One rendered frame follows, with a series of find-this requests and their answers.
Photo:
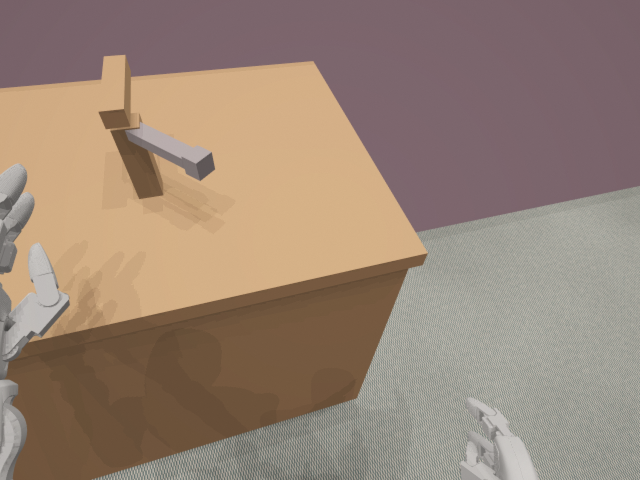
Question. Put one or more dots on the counter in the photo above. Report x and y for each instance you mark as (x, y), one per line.
(199, 310)

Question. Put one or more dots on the tap lever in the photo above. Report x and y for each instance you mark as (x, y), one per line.
(197, 162)

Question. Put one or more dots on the robot left forearm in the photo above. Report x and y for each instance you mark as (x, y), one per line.
(13, 429)

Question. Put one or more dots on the right robot hand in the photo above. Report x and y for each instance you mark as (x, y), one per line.
(507, 459)

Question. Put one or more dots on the left robot hand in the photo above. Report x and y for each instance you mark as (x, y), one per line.
(36, 313)

